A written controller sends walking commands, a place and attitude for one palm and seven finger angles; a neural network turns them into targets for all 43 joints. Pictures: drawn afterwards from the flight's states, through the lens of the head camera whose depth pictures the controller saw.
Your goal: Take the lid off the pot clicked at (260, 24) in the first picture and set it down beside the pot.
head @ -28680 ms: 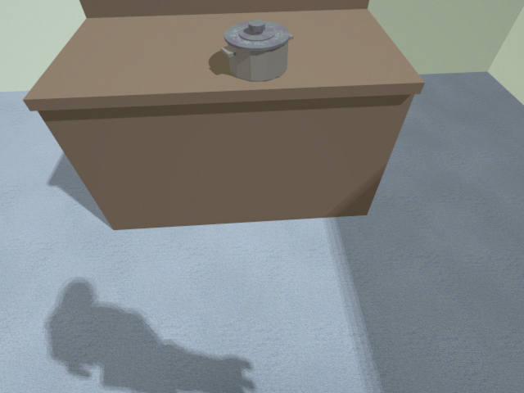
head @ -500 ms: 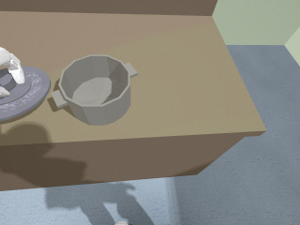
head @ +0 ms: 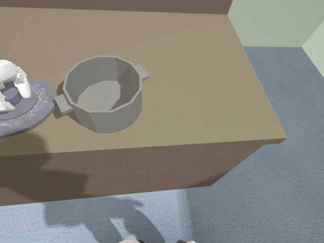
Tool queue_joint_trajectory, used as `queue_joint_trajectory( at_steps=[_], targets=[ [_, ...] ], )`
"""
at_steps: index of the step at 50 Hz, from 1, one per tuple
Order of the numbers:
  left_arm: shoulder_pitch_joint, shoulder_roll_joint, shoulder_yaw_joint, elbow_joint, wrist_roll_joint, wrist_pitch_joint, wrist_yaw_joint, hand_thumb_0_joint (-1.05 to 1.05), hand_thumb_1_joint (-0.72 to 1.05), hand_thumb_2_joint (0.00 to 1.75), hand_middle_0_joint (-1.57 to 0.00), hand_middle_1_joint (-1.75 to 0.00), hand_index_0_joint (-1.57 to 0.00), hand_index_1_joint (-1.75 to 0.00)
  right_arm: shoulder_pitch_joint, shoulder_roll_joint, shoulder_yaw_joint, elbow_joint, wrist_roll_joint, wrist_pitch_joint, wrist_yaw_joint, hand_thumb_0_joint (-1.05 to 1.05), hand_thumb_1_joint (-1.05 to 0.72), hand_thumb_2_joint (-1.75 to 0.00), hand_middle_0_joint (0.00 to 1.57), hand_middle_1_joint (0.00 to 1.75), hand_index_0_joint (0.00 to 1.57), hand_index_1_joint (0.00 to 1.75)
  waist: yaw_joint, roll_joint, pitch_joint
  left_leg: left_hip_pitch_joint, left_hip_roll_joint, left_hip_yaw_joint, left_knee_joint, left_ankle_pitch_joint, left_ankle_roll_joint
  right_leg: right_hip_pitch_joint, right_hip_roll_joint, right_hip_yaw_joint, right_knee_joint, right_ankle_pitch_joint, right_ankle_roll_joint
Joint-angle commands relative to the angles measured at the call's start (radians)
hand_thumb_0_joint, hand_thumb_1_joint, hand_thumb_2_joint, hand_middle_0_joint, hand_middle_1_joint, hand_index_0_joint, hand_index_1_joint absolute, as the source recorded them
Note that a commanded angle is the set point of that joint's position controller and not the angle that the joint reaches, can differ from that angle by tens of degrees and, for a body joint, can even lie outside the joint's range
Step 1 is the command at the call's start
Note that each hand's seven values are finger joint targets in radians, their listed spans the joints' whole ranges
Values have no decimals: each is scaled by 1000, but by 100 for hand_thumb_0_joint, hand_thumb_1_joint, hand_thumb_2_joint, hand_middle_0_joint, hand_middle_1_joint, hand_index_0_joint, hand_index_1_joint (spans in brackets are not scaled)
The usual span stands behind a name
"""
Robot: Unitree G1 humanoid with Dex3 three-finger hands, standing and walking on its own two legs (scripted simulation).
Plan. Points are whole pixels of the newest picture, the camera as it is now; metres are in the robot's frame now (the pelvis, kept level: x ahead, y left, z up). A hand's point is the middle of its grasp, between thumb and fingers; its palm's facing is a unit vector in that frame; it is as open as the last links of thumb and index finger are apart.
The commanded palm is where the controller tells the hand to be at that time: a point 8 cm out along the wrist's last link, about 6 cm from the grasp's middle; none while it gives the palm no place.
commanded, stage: lower the lid onto the table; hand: left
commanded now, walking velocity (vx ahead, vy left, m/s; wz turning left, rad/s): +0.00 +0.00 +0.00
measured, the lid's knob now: (7, 96) +0.46 +0.36 +0.05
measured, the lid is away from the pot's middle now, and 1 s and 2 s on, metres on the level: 0.23 0.23 0.23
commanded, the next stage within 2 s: open the fingers wide in 0.76 s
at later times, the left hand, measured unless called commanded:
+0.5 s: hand (8, 101) +0.44 +0.36 +0.05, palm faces -0.52 -0.15 -0.84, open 7.4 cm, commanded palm +0.50 +0.35 +0.11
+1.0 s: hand (11, 106) +0.44 +0.36 +0.04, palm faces -0.48 -0.11 -0.87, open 7.4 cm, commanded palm +0.46 +0.35 +0.09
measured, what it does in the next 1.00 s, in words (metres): stands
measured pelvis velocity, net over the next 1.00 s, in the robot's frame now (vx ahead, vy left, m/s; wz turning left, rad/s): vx -0.01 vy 0.00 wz -0.03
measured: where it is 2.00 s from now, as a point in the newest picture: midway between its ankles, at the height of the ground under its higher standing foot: outside the picture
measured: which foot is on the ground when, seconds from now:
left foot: down 0.00-1.00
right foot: down 0.00-1.00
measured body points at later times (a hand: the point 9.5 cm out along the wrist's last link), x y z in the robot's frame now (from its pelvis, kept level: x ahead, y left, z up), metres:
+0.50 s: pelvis +0.00 +0.00 -0.01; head +0.11 +0.04 +0.43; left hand +0.47 +0.36 +0.10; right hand -0.01 -0.28 -0.11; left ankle +0.00 +0.04 -0.72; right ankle -0.01 -0.18 -0.72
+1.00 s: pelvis -0.01 +0.00 -0.02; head +0.10 +0.03 +0.41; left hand +0.46 +0.36 +0.09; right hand -0.02 -0.28 -0.13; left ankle +0.00 +0.04 -0.72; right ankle -0.01 -0.18 -0.72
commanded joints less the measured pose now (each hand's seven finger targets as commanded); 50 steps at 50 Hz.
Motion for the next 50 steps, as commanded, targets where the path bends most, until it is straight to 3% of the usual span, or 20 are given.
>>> queue_joint_trajectory(
  at_steps=[1, 3, 4, 5, 8, 10, 12, 15, 17, 22, 26, 29, 32, 35, 38, 42, 43, 45, 46, 50],
  targets=[
    [-530, 381, 81, -273, -14, -8, 64, 0, 53, 109, -77, -105, -90, -108, 125, -213, -71, -49, -9, -21, -25, 0, -90, -90, 20, 30, 20, 30, 5, 258, -459, 562, 42, -132, -50, 528, -72, -109, 76, -45, -26, 159, -55],
    [-516, 384, 100, -271, -9, -11, 69, 0, 53, 109, -77, -105, -90, -108, 139, -209, -76, -42, -16, -21, -25, 0, -90, -90, 20, 30, 20, 30, 4, 266, -480, 609, 48, -149, -33, 604, -84, -134, 81, -50, -22, 156, -51],
    [-470, 413, 131, -221, -11, -10, 73, 0, 53, 109, -77, -105, -90, -108, 141, -210, -74, -46, -16, -19, -25, 0, -90, -90, 20, 30, 20, 30, 7, 211, -468, 569, 42, -139, -29, 570, -74, -113, 82, -48, -22, 159, -47],
    [-456, 381, 101, -182, -18, -4, 69, 0, 53, 109, -77, -105, -90, -108, 138, -212, -71, -47, -12, -17, -26, 0, -90, -90, 20, 30, 20, 30, -5, 169, -441, 519, 35, -125, -34, 511, -64, -103, 81, -46, -21, 162, -44],
    [-509, 332, 44, -213, -13, 1, 66, 0, 53, 109, -77, -105, -90, -108, 142, -216, -72, -35, -10, -14, -23, 0, -90, -90, 20, 30, 20, 30, -12, 229, -420, 534, 45, -134, -41, 501, -74, -155, 81, -51, -15, 132, -49],
    [-509, 403, 106, -243, 0, -11, 74, 0, 53, 109, -77, -105, -90, -108, 151, -218, -75, -38, -15, -15, -24, 0, -90, -90, 20, 30, 20, 30, 2, 246, -469, 567, 47, -144, -22, 564, -79, -147, 83, -47, -8, 148, -51],
    [-509, 398, 111, -271, -4, -21, 75, 0, 53, 109, -77, -105, -90, -108, 155, -214, -78, -38, -22, -11, -25, 0, -90, -90, 20, 30, 20, 30, -1, 264, -509, 600, 49, -147, -8, 653, -87, -148, 85, -48, -2, 173, -48],
    [-453, 372, 102, -180, -10, -12, 79, 0, 53, 109, -77, -105, -90, -108, 154, -212, -76, -41, -18, -6, -25, 0, -90, -90, 20, 30, 20, 30, -9, 198, -453, 529, 42, -136, -10, 565, -77, -157, 85, -51, 0, 152, -44],
    [-471, 333, 64, -190, -6, -11, 78, 0, 53, 109, -77, -105, -90, -108, 156, -215, -76, -31, -17, -3, -21, 0, -90, -90, 20, 30, 20, 30, -15, 231, -437, 548, 48, -140, -4, 589, -80, -193, 86, -51, 5, 149, -47],
    [-459, 402, 113, -191, 1, -26, 87, 0, 53, 109, -77, -105, -90, -108, 168, -215, -72, -37, -18, 1, -28, 0, -90, -90, 20, 30, 20, 30, -13, 212, -482, 515, 39, -127, 18, 572, -71, -162, 88, -46, 25, 167, -46],
    [-454, 338, 61, -159, 2, -27, 82, 0, 53, 109, -77, -105, -90, -108, 163, -216, -69, -36, -13, 2, -24, 0, -90, -90, 20, 30, 20, 30, -19, 225, -418, 494, 49, -139, 13, 518, -78, -235, 88, -55, 34, 112, -51],
    [-439, 339, 52, -108, 2, -21, 82, 0, 53, 109, -77, -105, -90, -108, 170, -218, -64, -40, -11, 6, -26, 0, -90, -90, 20, 30, 20, 30, -33, 152, -401, 420, 41, -126, 22, 406, -59, -227, 90, -50, 44, 90, -44],
    [-475, 368, 72, -165, 11, -30, 83, 0, 53, 109, -77, -105, -90, -108, 179, -220, -68, -38, -15, 12, -27, 0, -90, -90, 20, 30, 20, 30, -25, 219, -459, 460, 46, -137, 36, 476, -72, -238, 90, -52, 64, 101, -49],
    [-417, 330, 39, -57, 2, -24, 75, 0, 53, 109, -77, -105, -90, -108, 168, -218, -55, -54, -6, 10, -28, 0, -90, -90, 20, 30, 20, 30, -43, 107, -376, 346, 37, -120, 39, 319, -49, -248, 95, -52, 70, 56, -43],
    [-444, 329, 22, -85, 7, -27, 69, 0, 53, 109, -77, -105, -90, -108, 171, -220, -52, -52, -4, 13, -29, 0, -90, -90, 20, 30, 20, 30, -42, 176, -389, 350, 37, -118, 47, 324, -52, -273, 95, -52, 86, 51, -48],
    [-423, 367, 53, -59, 10, -35, 69, 0, 53, 109, -77, -105, -90, -108, 176, -222, -44, -63, -5, 18, -31, 0, -90, -90, 20, 30, 20, 30, -41, 140, -404, 326, 40, -122, 69, 343, -52, -281, 99, -53, 109, 51, -45],
    [-143, 312, 116, -15, -8, -21, 64, 0, 53, 109, -77, -105, -90, -108, 164, -192, -64, -113, -6, 22, -7, 0, -90, -90, 20, 30, 20, 30, 41, 148, -424, 328, 15, -117, 69, 422, -66, -228, 100, -68, 115, 78, -60],
    [-205, 353, 150, -133, 4, -56, 79, 0, 52, 104, -75, -105, -87, -108, 144, -205, -74, -105, -27, 59, -5, 0, -90, -90, 20, 30, 20, 30, 9, 85, -416, 294, 30, -109, 79, 421, -62, -238, 104, -56, 105, 86, -55],
    [-259, 327, 119, -153, 0, -59, 79, 0, 51, 102, -73, -105, -85, -108, 136, -205, -70, -99, -24, 64, -6, 0, -90, -90, 20, 30, 20, 30, -6, 94, -402, 292, 35, -107, 71, 411, -56, -250, 101, -55, 102, 85, -54],
    [-261, 434, 202, -175, 6, -49, 113, 0, 47, 94, -68, -105, -79, -108, 140, -205, -76, -102, -23, 78, -4, 0, -90, -90, 20, 30, 20, 30, 13, 146, -453, 328, 29, -109, 60, 374, -57, -226, 98, -52, 102, 63, -55]
  ],
)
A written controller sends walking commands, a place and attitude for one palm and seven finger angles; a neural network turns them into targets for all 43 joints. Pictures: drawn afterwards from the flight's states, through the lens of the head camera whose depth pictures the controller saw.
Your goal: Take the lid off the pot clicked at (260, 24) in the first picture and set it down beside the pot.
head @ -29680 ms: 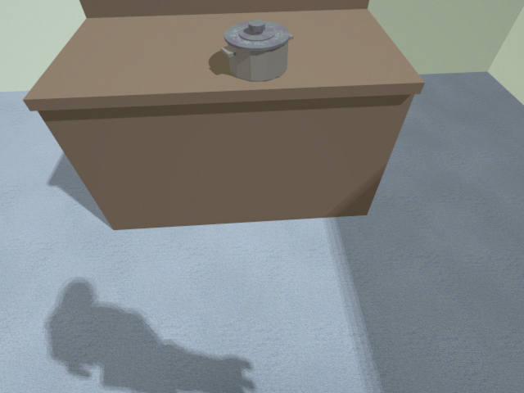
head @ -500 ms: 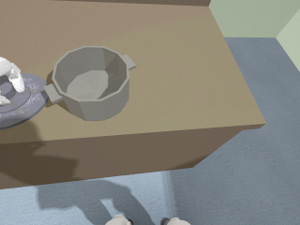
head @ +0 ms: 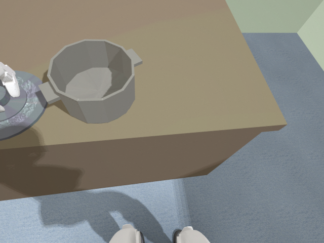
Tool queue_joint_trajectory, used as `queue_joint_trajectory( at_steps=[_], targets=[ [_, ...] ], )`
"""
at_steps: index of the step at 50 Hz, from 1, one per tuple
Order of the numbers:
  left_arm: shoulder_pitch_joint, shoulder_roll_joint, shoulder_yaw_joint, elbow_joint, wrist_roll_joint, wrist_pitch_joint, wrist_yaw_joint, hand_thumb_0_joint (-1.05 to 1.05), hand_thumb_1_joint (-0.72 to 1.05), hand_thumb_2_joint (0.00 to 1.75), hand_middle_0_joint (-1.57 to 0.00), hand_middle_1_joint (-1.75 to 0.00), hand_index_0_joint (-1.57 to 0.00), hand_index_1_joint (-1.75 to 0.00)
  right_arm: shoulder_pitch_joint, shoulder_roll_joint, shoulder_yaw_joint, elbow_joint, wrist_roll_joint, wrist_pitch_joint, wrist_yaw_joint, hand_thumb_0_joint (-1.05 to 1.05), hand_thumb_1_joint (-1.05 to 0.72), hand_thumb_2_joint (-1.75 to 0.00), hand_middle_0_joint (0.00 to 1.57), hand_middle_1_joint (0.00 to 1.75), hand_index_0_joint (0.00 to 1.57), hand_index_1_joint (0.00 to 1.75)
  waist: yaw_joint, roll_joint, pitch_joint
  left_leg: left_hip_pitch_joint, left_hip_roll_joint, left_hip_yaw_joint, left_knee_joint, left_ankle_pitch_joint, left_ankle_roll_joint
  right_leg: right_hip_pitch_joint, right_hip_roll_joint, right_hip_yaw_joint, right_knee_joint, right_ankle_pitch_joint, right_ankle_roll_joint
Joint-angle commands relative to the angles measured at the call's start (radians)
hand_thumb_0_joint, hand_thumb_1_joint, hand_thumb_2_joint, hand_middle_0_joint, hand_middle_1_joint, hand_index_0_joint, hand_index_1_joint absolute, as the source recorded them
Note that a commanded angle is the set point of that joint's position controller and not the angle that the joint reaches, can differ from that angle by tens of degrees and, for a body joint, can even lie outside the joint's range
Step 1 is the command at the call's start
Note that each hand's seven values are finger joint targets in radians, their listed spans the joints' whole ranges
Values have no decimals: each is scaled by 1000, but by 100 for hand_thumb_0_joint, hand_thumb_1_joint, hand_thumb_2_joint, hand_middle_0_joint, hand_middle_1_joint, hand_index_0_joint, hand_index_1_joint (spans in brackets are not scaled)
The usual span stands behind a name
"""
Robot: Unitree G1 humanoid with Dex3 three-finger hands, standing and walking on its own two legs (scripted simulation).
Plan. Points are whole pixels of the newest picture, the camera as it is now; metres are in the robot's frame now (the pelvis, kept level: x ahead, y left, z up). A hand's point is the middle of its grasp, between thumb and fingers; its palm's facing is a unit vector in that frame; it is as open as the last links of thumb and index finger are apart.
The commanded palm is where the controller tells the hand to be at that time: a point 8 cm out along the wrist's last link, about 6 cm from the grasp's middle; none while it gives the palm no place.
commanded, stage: open the fingers wide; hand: left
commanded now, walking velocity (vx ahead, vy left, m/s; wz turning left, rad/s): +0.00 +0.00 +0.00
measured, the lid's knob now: out of the picture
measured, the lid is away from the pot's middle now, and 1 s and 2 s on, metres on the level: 0.23 0.23 0.23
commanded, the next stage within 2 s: raise the empty hand in 0.96 s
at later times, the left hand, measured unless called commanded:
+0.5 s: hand out of the picture +0.43 +0.37 +0.06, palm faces -0.45 -0.14 -0.88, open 8.2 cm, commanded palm +0.46 +0.36 +0.11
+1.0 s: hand out of the picture +0.43 +0.36 +0.06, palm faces -0.46 -0.13 -0.88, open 10.9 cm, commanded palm +0.46 +0.35 +0.11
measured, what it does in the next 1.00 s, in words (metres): stands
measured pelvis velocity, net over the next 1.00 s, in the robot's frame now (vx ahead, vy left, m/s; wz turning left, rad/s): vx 0.00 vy -0.01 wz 0.03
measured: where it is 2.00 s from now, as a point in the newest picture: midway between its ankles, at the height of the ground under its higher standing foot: outside the picture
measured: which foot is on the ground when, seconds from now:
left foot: down 0.00-1.00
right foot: down 0.00-1.00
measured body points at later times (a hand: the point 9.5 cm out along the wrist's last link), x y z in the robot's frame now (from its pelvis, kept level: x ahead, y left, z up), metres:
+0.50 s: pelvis +0.00 -0.01 +0.00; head +0.10 +0.03 +0.44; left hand +0.45 +0.37 +0.11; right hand +0.03 -0.29 -0.10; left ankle +0.02 +0.04 -0.70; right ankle +0.01 -0.17 -0.70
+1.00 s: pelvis +0.00 -0.01 +0.01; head +0.10 +0.02 +0.44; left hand +0.45 +0.36 +0.11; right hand +0.03 -0.29 -0.10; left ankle +0.02 +0.04 -0.70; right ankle +0.01 -0.18 -0.70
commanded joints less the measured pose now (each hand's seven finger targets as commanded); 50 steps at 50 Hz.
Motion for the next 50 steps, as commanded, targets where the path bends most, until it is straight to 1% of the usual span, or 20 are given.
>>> queue_joint_trajectory(
  at_steps=[1, 5, 7, 9, 10, 13, 16, 20, 25, 27, 29, 31, 34, 36, 39, 43, 45, 46, 48, 50],
  targets=[
    [-326, 376, 111, -172, -26, 3, 44, 0, 46, 93, -67, -105, -77, -107, 124, -215, -78, -56, -11, 0, -18, 0, -90, -90, 20, 30, 20, 30, 32, 172, -434, 544, 8, -120, -104, 478, -67, -37, 75, -74, -65, 127, -68],
    [-334, 346, 78, -144, -17, 27, 64, 0, 41, 88, -62, -104, -71, -106, 110, -214, -78, -52, -9, 7, -12, 0, -90, -90, 20, 30, 20, 30, 20, 136, -378, 500, 4, -111, -112, 363, -54, -41, 76, -67, -79, 94, -64],
    [-345, 384, 110, -197, -8, 17, 68, 0, 38, 85, -60, -103, -68, -105, 110, -212, -77, -53, -10, 6, -13, 0, -90, -90, 20, 30, 20, 30, 36, 186, -439, 565, 9, -125, -112, 452, -70, -28, 75, -71, -71, 109, -68],
    [-292, 334, 78, -122, -10, 28, 72, 0, 35, 83, -58, -102, -66, -104, 101, -208, -75, -58, -7, 6, -8, 0, -90, -90, 20, 30, 20, 30, 26, 148, -373, 526, 6, -122, -105, 424, -68, -55, 79, -74, -72, 98, -66],
    [-336, 333, 68, -159, -13, 32, 72, 0, 34, 82, -57, -102, -64, -104, 95, -213, -76, -55, -8, 7, -8, 0, -90, -90, 20, 30, 20, 30, 22, 135, -379, 507, 7, -115, -111, 374, -58, -35, 75, -69, -79, 97, -63],
    [-327, 334, 77, -183, -7, 27, 75, 0, 30, 79, -54, -100, -60, -102, 100, -208, -79, -57, -7, 4, -9, 0, -90, -90, 20, 30, 20, 30, 32, 188, -414, 574, 9, -132, -110, 458, -72, -49, 76, -73, -73, 104, -69],
    [-326, 293, 55, -190, -19, 29, 71, 0, 25, 76, -51, -99, -56, -100, 91, -206, -80, -57, -6, 1, -9, 0, -90, -90, 20, 30, 20, 30, 25, 161, -398, 579, 14, -129, -115, 470, -66, -48, 75, -74, -82, 115, -67],
    [-318, 329, 80, -188, -23, 31, 71, 0, 20, 72, -46, -97, -51, -98, 95, -208, -79, -55, -6, -1, -10, 0, -90, -90, 20, 30, 20, 30, 29, 137, -415, 552, 5, -121, -113, 440, -59, -6, 75, -69, -81, 127, -65],
    [-326, 264, 34, -199, -26, 28, 68, 0, 13, 67, -41, -94, -44, -95, 94, -206, -84, -46, -7, -1, -8, 0, -90, -90, 20, 30, 20, 30, 19, 175, -380, 594, 14, -133, -117, 461, -68, -64, 76, -73, -90, 103, -68],
    [-342, 289, 58, -236, -30, 18, 64, 0, 10, 64, -39, -93, -41, -94, 94, -205, -86, -41, -9, -1, -10, 0, -90, -90, 20, 30, 20, 30, 27, 194, -423, 631, 17, -136, -112, 531, -74, -45, 75, -72, -86, 124, -68],
    [-342, 269, 45, -223, -37, 23, 65, 0, 8, 62, -37, -93, -38, -93, 91, -205, -86, -37, -9, 1, -10, 0, -90, -90, 20, 30, 20, 30, 16, 149, -407, 599, 14, -127, -112, 485, -64, -35, 74, -71, -92, 130, -64],
    [-349, 264, 48, -271, -40, 13, 65, 0, 5, 59, -34, -92, -35, -92, 92, -203, -88, -39, -8, -1, -12, 0, -90, -90, 20, 30, 20, 30, 27, 197, -439, 646, 17, -137, -118, 568, -75, -35, 73, -75, -89, 150, -70],
    [-341, 255, 43, -238, -41, 20, 71, 0, 3, 56, -32, -92, -32, -92, 89, -203, -89, -30, -9, 4, -7, 0, -90, -90, 20, 30, 20, 30, 18, 156, -400, 616, 15, -134, -116, 509, -69, -39, 75, -73, -97, 129, -67],
    [-350, 233, 32, -271, -44, 18, 74, 0, 3, 56, -32, -92, -32, -92, 86, -200, -91, -32, -9, 1, -7, 0, -90, -90, 20, 30, 20, 30, 22, 178, -420, 641, 16, -136, -124, 537, -70, -35, 72, -72, -99, 143, -71],
    [-344, 260, 55, -280, -42, 21, 85, 0, 4, 55, -32, -92, -32, -92, 86, -199, -93, -28, -11, 3, -5, 0, -90, -90, 20, 30, 20, 30, 26, 190, -442, 658, 16, -139, -123, 551, -76, -22, 72, -72, -98, 148, -70],
    [-334, 254, 28, -184, -42, 39, 87, 0, 3, 55, -32, -92, -32, -92, 82, -207, -80, -29, -4, 0, -6, 0, -90, -90, 20, 30, 20, 30, 12, 100, -347, 525, 1, -110, -134, 385, -47, 2, 72, -65, -103, 125, -66],
    [-372, 288, 44, -241, -27, 34, 89, 0, 3, 56, -32, -92, -32, -92, 84, -207, -82, -33, -2, -6, -9, 0, -90, -90, 20, 30, 20, 30, 21, 157, -392, 560, 3, -119, -138, 381, -50, 9, 68, -64, -100, 119, -72],
    [-371, 288, 51, -272, -24, 22, 86, 0, 3, 55, -32, -92, -32, -92, 82, -202, -82, -37, -6, -12, -12, 0, -90, -90, 20, 30, 20, 30, 28, 204, -421, 604, 6, -120, -132, 453, -56, 2, 67, -65, -96, 137, -76],
    [-333, 311, 78, -234, -26, 17, 86, 0, 3, 55, -32, -92, -32, -92, 86, -201, -80, -34, -8, -12, -13, 0, -90, -90, 20, 30, 20, 30, 29, 192, -422, 609, 6, -122, -115, 499, -62, -1, 71, -69, -90, 152, -71],
    [-289, 288, 65, -172, -36, 29, 85, 0, 3, 55, -32, -92, -32, -92, 85, -200, -79, -40, -6, -9, -12, 0, -90, -90, 20, 30, 20, 30, 19, 116, -391, 539, -4, -100, -112, 458, -48, 29, 73, -65, -91, 174, -65]
  ],
)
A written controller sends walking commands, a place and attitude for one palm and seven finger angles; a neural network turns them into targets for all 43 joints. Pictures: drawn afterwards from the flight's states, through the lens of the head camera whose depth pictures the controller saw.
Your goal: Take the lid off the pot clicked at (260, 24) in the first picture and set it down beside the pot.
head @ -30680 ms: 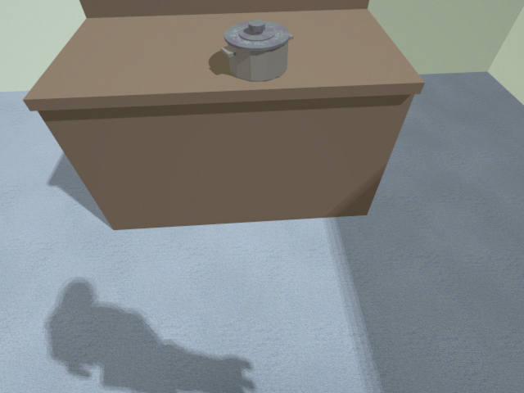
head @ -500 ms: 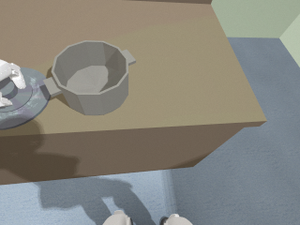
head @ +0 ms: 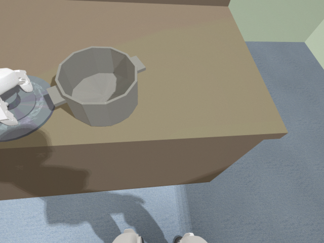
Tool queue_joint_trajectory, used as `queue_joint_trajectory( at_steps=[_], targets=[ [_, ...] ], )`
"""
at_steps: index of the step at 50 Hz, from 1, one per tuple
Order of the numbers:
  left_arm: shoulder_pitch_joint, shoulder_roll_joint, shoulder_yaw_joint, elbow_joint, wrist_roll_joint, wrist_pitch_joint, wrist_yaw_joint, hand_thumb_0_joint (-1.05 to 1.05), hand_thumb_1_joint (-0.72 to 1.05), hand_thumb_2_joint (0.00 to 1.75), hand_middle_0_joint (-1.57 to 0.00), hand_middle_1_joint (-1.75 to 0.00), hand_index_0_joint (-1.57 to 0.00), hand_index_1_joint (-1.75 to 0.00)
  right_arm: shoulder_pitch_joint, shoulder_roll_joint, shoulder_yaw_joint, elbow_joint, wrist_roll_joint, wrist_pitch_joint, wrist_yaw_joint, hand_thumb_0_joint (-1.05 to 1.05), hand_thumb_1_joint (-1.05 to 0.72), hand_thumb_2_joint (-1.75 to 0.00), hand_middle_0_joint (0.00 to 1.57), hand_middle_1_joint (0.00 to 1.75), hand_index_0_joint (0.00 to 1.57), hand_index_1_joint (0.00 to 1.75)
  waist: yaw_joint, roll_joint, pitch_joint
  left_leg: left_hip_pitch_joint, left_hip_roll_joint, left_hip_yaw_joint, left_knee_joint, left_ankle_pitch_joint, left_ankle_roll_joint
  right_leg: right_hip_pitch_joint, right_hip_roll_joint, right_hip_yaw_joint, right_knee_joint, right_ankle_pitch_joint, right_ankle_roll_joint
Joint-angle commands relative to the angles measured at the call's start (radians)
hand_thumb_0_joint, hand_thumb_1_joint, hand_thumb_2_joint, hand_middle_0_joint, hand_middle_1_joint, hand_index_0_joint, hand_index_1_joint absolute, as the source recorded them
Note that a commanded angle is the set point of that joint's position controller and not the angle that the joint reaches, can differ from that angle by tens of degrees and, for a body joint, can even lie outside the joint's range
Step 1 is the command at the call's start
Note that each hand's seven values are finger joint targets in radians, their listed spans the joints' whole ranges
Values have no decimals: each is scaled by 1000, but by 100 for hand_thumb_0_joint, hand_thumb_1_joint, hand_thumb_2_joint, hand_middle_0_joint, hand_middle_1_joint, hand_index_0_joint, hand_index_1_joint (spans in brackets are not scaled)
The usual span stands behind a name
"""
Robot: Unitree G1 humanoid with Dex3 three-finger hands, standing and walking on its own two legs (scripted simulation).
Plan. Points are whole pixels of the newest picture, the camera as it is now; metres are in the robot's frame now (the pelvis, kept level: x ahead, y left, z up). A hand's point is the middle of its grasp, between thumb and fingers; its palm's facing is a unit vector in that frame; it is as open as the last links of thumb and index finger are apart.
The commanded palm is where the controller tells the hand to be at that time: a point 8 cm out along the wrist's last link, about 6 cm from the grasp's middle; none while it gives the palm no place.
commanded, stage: raise the empty hand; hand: left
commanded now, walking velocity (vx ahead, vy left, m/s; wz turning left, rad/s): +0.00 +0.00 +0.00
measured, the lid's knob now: (7, 99) +0.46 +0.38 +0.03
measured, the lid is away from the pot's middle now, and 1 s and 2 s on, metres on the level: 0.23 0.23 0.23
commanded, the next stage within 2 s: draw the hand back to the body in 1.36 s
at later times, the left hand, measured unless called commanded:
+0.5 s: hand out of the picture +0.43 +0.37 +0.08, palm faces -0.45 -0.13 -0.88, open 11.0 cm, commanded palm +0.47 +0.36 +0.15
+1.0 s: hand out of the picture +0.44 +0.37 +0.13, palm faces -0.41 -0.13 -0.90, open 11.0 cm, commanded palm +0.47 +0.36 +0.20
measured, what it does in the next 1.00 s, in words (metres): stands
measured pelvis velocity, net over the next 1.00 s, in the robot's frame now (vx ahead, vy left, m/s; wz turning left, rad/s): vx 0.01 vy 0.01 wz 0.01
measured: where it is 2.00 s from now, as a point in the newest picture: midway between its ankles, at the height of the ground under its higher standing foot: outside the picture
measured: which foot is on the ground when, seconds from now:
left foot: down 0.00-1.00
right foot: down 0.00-1.00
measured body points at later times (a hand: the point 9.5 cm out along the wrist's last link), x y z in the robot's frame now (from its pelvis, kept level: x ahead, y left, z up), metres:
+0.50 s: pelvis +0.00 +0.00 +0.01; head +0.09 +0.02 +0.45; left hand +0.45 +0.37 +0.14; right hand +0.03 -0.28 -0.11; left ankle +0.01 +0.06 -0.71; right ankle +0.00 -0.16 -0.71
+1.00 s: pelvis +0.01 +0.01 +0.01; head +0.09 +0.03 +0.46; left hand +0.46 +0.38 +0.18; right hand +0.05 -0.27 -0.10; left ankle +0.01 +0.06 -0.71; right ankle +0.00 -0.16 -0.71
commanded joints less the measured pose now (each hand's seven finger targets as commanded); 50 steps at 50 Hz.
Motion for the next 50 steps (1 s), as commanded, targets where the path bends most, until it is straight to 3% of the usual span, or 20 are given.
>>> queue_joint_trajectory(
  at_steps=[1, 2, 3, 4, 6, 8, 10, 11, 14, 16, 17, 20, 27, 30, 36, 39, 42, 45, 48, 50],
  targets=[
    [-372, 361, 83, -149, -29, -3, 33, 0, 3, 55, -32, -92, -32, -92, 126, -207, -65, -51, -7, -13, -22, 0, -90, -90, 20, 30, 20, 30, 7, 142, -394, 480, 6, -83, -70, 470, -31, -47, 70, -51, -52, 175, -58],
    [-381, 330, 46, -127, -25, 5, 30, 0, 3, 56, -32, -92, -32, -92, 125, -208, -65, -49, -8, -10, -21, 0, -90, -90, 20, 30, 20, 30, -5, 141, -376, 471, 4, -80, -70, 426, -31, -68, 73, -50, -53, 147, -56],
    [-412, 345, 51, -148, -24, 3, 28, 0, 3, 56, -32, -92, -32, -92, 127, -212, -66, -44, -8, -12, -21, 0, -90, -90, 20, 30, 20, 30, -7, 148, -369, 466, 7, -78, -70, 394, -27, -75, 71, -50, -55, 135, -56],
    [-429, 422, 109, -203, -19, -6, 30, 0, 3, 56, -32, -92, -32, -92, 131, -215, -67, -49, -9, -11, -24, 0, -90, -90, 20, 30, 20, 30, 12, 163, -424, 490, 6, -86, -73, 411, -28, -39, 69, -45, -56, 146, -59],
    [-419, 438, 132, -251, -23, -20, 25, 0, 3, 56, -32, -92, -32, -92, 125, -204, -68, -56, -8, -17, -29, 0, -90, -90, 20, 30, 20, 30, 21, 224, -489, 550, 6, -81, -60, 535, -32, -13, 68, -43, -51, 207, -62],
    [-383, 422, 126, -178, -31, -12, 19, 0, 3, 56, -32, -92, -32, -92, 123, -206, -66, -48, -7, -11, -29, 0, -90, -90, 20, 30, 20, 30, 11, 173, -437, 525, 9, -83, -56, 525, -36, -35, 72, -53, -52, 189, -55],
    [-375, 412, 117, -175, -37, -1, 13, 0, 3, 56, -32, -92, -32, -92, 119, -205, -68, -52, -4, -9, -23, 0, -90, -90, 20, 30, 20, 30, 16, 172, -413, 502, 3, -74, -66, 483, -30, -18, 71, -50, -64, 188, -56],
    [-399, 407, 110, -234, -40, -10, 3, 0, 3, 56, -32, -92, -32, -92, 113, -206, -67, -53, -2, -10, -25, 0, -90, -90, 20, 30, 20, 30, 23, 216, -442, 549, 9, -81, -72, 545, -37, -19, 68, -53, -63, 202, -61],
    [-413, 408, 105, -216, -44, -2, -12, 0, 3, 56, -32, -92, -32, -92, 116, -208, -68, -46, -2, -4, -26, 0, -90, -90, 20, 30, 20, 30, 13, 162, -420, 526, 7, -80, -78, 491, -28, -12, 72, -51, -79, 186, -55],
    [-414, 365, 72, -225, -54, -5, -29, 0, 3, 56, -32, -92, -32, -92, 110, -202, -68, -48, 3, -13, -28, 0, -90, -90, 20, 30, 20, 30, 9, 192, -411, 553, 8, -78, -85, 516, -26, -20, 69, -52, -88, 192, -58],
    [-420, 407, 108, -243, -52, -10, -30, 0, 3, 56, -32, -92, -32, -92, 119, -207, -71, -42, -1, -9, -30, 0, -90, -90, 20, 30, 20, 30, 15, 180, -431, 576, 11, -88, -85, 535, -30, -16, 72, -55, -87, 188, -56],
    [-422, 354, 59, -187, -56, 3, -38, 0, 3, 56, -32, -92, -32, -92, 105, -204, -67, -40, 4, -11, -30, 0, -90, -90, 20, 30, 20, 30, 1, 148, -358, 527, 7, -82, -103, 424, -22, -28, 70, -54, -105, 148, -56],
    [-476, 393, 72, -223, -49, 9, -42, 0, 3, 56, -32, -92, -32, -92, 104, -204, -63, -47, 4, -24, -34, 0, -90, -90, 20, 30, 20, 30, 12, 178, -401, 561, 3, -84, -122, 434, -22, 16, 65, -48, -116, 162, -59],
    [-487, 372, 44, -177, -52, 27, -48, 0, 3, 56, -32, -92, -32, -92, 98, -208, -58, -47, 10, -28, -33, 0, -90, -90, 20, 30, 20, 30, 6, 131, -348, 519, 4, -80, -137, 373, -17, 26, 63, -50, -128, 155, -57],
    [-513, 387, 71, -278, -56, 23, -65, 0, 3, 56, -32, -92, -32, -92, 91, -199, -66, -63, 6, -35, -27, 0, -90, -90, 20, 30, 20, 30, 29, 204, -433, 644, 13, -97, -135, 585, -35, 47, 62, -53, -132, 223, -60],
    [-487, 404, 82, -212, -60, 40, -72, 0, 3, 56, -32, -92, -32, -92, 91, -204, -63, -63, 7, -25, -19, 0, -90, -90, 20, 30, 20, 30, 28, 127, -390, 574, 2, -85, -145, 524, -25, 84, 63, -49, -145, 228, -53],
    [-518, 354, 40, -263, -55, 44, -82, 0, 3, 56, -32, -92, -32, -92, 90, -198, -69, -67, 5, -21, -10, 0, -90, -90, 20, 30, 20, 30, 25, 184, -407, 653, 9, -102, -150, 616, -42, 55, 66, -56, -149, 224, -56],
    [-501, 384, 60, -206, -65, 52, -90, 0, 3, 56, -32, -92, -32, -92, 83, -201, -64, -69, 7, -21, -10, 0, -90, -90, 20, 30, 20, 30, 24, 123, -367, 588, 1, -84, -161, 514, -21, 96, 62, -48, -167, 225, -52],
    [-579, 365, 31, -277, -61, 55, -98, 0, 3, 56, -32, -92, -32, -92, 79, -200, -67, -67, 6, -21, -9, 0, -90, -90, 20, 30, 20, 30, 22, 174, -400, 648, 8, -97, -171, 568, -30, 88, 60, -52, -172, 230, -54],
    [-553, 402, 70, -262, -61, 51, -98, 0, 3, 56, -32, -92, -32, -92, 80, -198, -68, -72, 5, -22, -10, 0, -90, -90, 20, 30, 20, 30, 28, 158, -409, 653, 6, -98, -172, 571, -29, 104, 59, -52, -178, 230, -54]
  ],
)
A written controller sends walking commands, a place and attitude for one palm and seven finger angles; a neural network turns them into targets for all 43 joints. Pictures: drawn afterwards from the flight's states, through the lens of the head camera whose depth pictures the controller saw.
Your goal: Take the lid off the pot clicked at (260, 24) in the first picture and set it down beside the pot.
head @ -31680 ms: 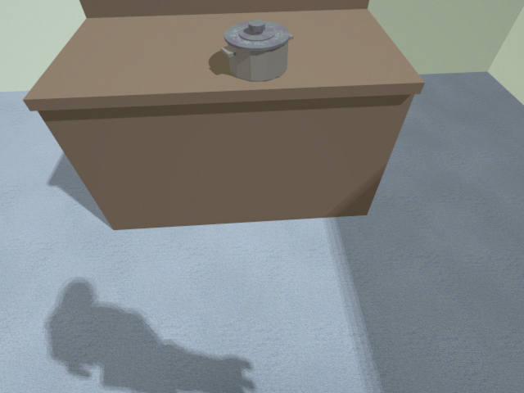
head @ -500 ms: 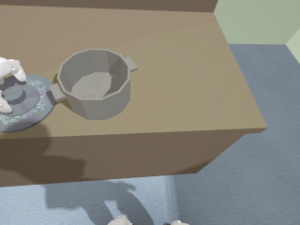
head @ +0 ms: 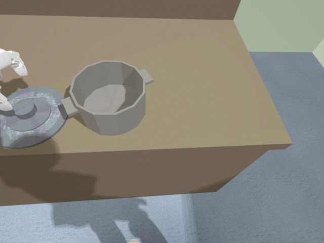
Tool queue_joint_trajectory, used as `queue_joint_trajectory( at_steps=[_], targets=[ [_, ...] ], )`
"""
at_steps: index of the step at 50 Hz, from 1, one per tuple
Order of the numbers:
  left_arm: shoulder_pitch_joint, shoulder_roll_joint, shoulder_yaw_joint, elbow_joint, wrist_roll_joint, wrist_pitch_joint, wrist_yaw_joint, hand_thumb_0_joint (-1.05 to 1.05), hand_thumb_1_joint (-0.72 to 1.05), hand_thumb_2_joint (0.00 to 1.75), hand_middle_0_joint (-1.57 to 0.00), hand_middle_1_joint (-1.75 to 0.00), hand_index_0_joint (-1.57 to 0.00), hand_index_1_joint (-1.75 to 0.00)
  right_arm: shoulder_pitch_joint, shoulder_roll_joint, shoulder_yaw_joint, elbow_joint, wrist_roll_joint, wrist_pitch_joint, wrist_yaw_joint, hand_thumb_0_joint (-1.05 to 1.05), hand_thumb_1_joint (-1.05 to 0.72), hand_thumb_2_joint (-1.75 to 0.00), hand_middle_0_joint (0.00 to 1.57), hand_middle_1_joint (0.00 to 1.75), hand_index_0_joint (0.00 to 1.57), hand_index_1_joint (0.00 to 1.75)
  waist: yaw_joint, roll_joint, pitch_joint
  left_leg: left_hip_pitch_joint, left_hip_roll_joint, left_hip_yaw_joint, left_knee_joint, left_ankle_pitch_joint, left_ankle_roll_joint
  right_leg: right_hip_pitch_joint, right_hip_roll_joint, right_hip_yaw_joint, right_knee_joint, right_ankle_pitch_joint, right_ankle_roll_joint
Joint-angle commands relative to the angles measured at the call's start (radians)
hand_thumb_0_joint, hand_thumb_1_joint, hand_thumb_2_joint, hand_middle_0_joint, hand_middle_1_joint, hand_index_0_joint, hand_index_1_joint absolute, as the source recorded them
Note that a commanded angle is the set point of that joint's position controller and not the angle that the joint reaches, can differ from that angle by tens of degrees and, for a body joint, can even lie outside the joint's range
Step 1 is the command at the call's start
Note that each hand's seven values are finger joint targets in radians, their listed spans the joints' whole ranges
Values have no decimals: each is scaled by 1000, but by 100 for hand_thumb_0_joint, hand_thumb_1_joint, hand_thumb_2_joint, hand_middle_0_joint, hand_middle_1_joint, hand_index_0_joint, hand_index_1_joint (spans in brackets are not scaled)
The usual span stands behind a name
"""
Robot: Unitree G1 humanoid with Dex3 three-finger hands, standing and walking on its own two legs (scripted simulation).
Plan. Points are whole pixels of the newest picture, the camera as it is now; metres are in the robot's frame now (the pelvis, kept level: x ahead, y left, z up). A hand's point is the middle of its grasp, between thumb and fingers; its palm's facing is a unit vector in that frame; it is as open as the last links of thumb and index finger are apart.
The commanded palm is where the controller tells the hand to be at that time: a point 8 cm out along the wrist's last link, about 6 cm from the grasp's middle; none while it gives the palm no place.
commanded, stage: raise the empty hand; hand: left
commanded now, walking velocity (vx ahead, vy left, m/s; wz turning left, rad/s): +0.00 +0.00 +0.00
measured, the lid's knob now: (25, 109) +0.46 +0.37 +0.01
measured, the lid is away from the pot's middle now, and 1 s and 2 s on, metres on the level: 0.23 0.23 0.23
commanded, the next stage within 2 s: draw the hand back to the body in 0.36 s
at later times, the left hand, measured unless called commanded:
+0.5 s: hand out of the picture +0.44 +0.36 +0.15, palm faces -0.38 -0.11 -0.92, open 11.0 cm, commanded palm +0.44 +0.35 +0.21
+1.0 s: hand out of the picture +0.39 +0.32 +0.15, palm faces -0.16 -0.37 -0.91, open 11.0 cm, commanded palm +0.36 +0.33 +0.21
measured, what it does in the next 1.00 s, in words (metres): stands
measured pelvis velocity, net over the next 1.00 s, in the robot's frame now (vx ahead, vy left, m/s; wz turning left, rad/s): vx -0.01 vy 0.00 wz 0.04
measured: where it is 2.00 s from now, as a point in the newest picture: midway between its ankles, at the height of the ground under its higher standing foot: outside the picture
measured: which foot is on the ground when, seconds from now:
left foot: down 0.00-1.00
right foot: down 0.00-1.00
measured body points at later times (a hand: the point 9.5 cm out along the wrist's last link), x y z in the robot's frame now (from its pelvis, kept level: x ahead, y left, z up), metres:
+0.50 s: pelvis +0.00 +0.01 +0.01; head +0.07 +0.02 +0.45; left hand +0.45 +0.36 +0.20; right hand +0.05 -0.27 -0.11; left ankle +0.00 +0.05 -0.72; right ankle -0.02 -0.17 -0.72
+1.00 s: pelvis -0.01 +0.00 +0.01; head +0.05 +0.00 +0.46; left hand +0.40 +0.34 +0.20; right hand +0.12 -0.25 -0.10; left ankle +0.00 +0.05 -0.72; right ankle -0.02 -0.17 -0.72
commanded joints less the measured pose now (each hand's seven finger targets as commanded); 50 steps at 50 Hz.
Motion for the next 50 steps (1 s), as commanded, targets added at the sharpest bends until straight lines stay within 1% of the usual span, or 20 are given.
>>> queue_joint_trajectory(
  at_steps=[1, 3, 5, 8, 11, 13, 18, 22, 24, 29, 31, 35, 36, 37, 39, 42, 47, 48, 49, 50],
  targets=[
    [-465, 377, 109, -252, -26, -14, 35, 0, 3, 56, -32, -92, -32, -92, 78, -195, -68, -74, -11, -20, -19, 0, -90, -90, 20, 30, 20, 30, 13, 161, -448, 529, 30, -106, -54, 603, -45, -39, 70, -56, -45, 218, -62],
    [-437, 304, 55, -171, -27, 1, 28, 0, 3, 56, -32, -92, -32, -92, 80, -190, -68, -66, -12, -16, -15, 0, -90, -90, 20, 30, 20, 30, -3, 144, -385, 509, 27, -104, -60, 565, -46, -73, 75, -61, -54, 184, -57],
    [-464, 331, 63, -186, -29, 10, 22, 0, 3, 56, -32, -92, -32, -92, 71, -195, -66, -70, -7, -15, -11, 0, -90, -90, 20, 30, 20, 30, 4, 120, -368, 472, 22, -96, -75, 482, -34, -41, 70, -56, -64, 175, -59],
    [-493, 311, 39, -196, -21, 13, 17, 0, 3, 56, -32, -92, -32, -92, 75, -191, -66, -69, -9, -17, -10, 0, -90, -90, 20, 30, 20, 30, 2, 155, -388, 514, 24, -106, -75, 533, -43, -52, 72, -58, -64, 177, -61],
    [-519, 342, 55, -215, -27, 12, 10, 0, 3, 56, -32, -92, -32, -92, 62, -195, -63, -75, -8, -22, -14, 0, -90, -90, 20, 30, 20, 30, 6, 146, -396, 512, 25, -102, -87, 520, -38, -28, 65, -54, -74, 193, -62],
    [-556, 314, 34, -243, -26, 16, 5, 0, 3, 56, -32, -92, -32, -92, 67, -189, -68, -72, -10, -22, -12, 0, -90, -90, 20, 30, 20, 30, 0, 164, -412, 559, 29, -117, -89, 555, -47, -45, 69, -59, -80, 179, -59],
    [-505, 260, -1, -171, -34, 30, -5, 0, 3, 56, -32, -92, -32, -92, 64, -192, -66, -69, -7, -20, -3, 0, -90, -90, 20, 30, 20, 30, 2, 106, -361, 508, 25, -110, -101, 505, -43, -42, 69, -58, -82, 170, -59],
    [-530, 317, 43, -209, -25, 22, 1, 0, 3, 56, -32, -92, -32, -92, 60, -193, -67, -73, -14, -17, -2, 0, -90, -90, 20, 30, 20, 30, 9, 111, -395, 520, 25, -112, -98, 552, -43, -16, 68, -56, -82, 199, -59],
    [-539, 304, 36, -248, -24, 22, 2, 0, 3, 56, -32, -92, -32, -92, 50, -187, -71, -85, -13, -17, -1, 0, -90, -90, 20, 30, 20, 30, 13, 143, -414, 540, 26, -116, -108, 540, -49, -18, 65, -58, -85, 179, -61],
    [-437, 296, 73, -297, -44, 23, 8, 0, 3, 56, -32, -92, -32, -92, 20, -176, -73, -111, -14, -4, 14, 0, -90, -90, 20, 30, 20, 30, 27, 128, -413, 549, 25, -120, -117, 576, -48, 7, 61, -57, -94, 188, -61],
    [-419, 286, 73, -377, -49, 24, 12, 0, 3, 56, -32, -92, -32, -92, 0, -172, -77, -130, -16, -3, 21, 0, -90, -90, 20, 30, 20, 30, 33, 167, -424, 581, 29, -131, -120, 621, -57, 3, 59, -57, -95, 186, -65],
    [-314, 312, 128, -400, -72, 41, 19, 0, 3, 56, -32, -92, -32, -92, -18, -167, -73, -144, -15, 7, 29, 0, -90, -90, 20, 30, 20, 30, 42, 114, -413, 557, 20, -128, -134, 587, -44, 51, 58, -54, -105, 192, -62],
    [-328, 313, 126, -470, -73, 39, 21, 0, 3, 56, -32, -92, -32, -92, -35, -170, -73, -155, -18, 8, 32, 0, -90, -90, 20, 30, 20, 30, 46, 152, -431, 579, 25, -135, -140, 626, -54, 54, 53, -55, -105, 202, -66],
    [-300, 260, 90, -448, -73, 50, 21, 0, 3, 56, -32, -92, -32, -92, -37, -159, -73, -154, -19, 10, 35, 0, -90, -90, 20, 30, 20, 30, 35, 138, -402, 581, 25, -139, -139, 608, -53, 33, 58, -57, -110, 179, -62],
    [-250, 264, 107, -422, -87, 63, 21, 0, 3, 56, -32, -92, -32, -92, -46, -159, -69, -157, -14, 11, 36, 0, -90, -90, 20, 30, 20, 30, 40, 80, -354, 531, 20, -130, -157, 516, -41, 56, 57, -58, -122, 164, -61],
    [-247, 282, 121, -514, -91, 69, 24, 0, 3, 56, -32, -92, -32, -92, -72, -156, -67, -172, -16, 11, 37, 0, -90, -90, 20, 30, 20, 30, 47, 113, -376, 545, 17, -128, -168, 515, -38, 91, 52, -56, -124, 177, -65],
    [-165, 240, 111, -529, -109, 79, 23, 0, 3, 56, -32, -92, -32, -92, -101, -146, -61, -178, -15, 8, 37, 0, -90, -90, 20, 30, 20, 30, 48, 95, -320, 528, 16, -128, -183, 458, -35, 92, 51, -57, -143, 154, -64],
    [-230, -91, 192, -613, -714, 24, 189, 0, 3, 56, -32, -92, -32, -92, 28, -84, -55, -243, -4, -57, 21, 0, -90, -90, 20, 30, 20, 30, 2, 99, -240, 699, 96, -174, -237, 242, -87, 28, 32, -58, -151, 76, -87],
    [-127, -89, 172, -630, -776, 12, 277, 0, 3, 56, -32, -92, -32, -92, -36, -110, -35, -228, -11, -92, 6, 0, -90, -90, 20, 30, 20, 30, 32, 83, -225, 731, 128, -233, -287, 124, -91, 38, 24, -36, -153, 18, -85],
    [-52, -77, 235, -617, -863, 11, 342, 0, 3, 56, -32, -92, -32, -92, -57, -120, -31, -227, -18, -117, -8, 0, -90, -90, 20, 30, 20, 30, 48, 28, -230, 694, 125, -222, -307, 99, -80, 89, 18, -18, -171, 38, -84]
  ],
)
